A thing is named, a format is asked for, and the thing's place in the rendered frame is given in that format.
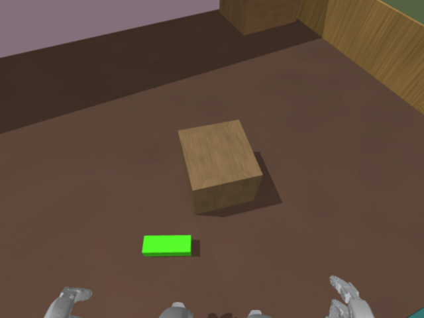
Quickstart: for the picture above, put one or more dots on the bed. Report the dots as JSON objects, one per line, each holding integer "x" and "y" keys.
{"x": 384, "y": 37}

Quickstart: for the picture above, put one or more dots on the right robot hand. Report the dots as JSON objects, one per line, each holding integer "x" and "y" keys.
{"x": 357, "y": 308}

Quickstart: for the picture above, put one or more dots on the left robot hand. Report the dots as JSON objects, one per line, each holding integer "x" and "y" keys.
{"x": 62, "y": 306}

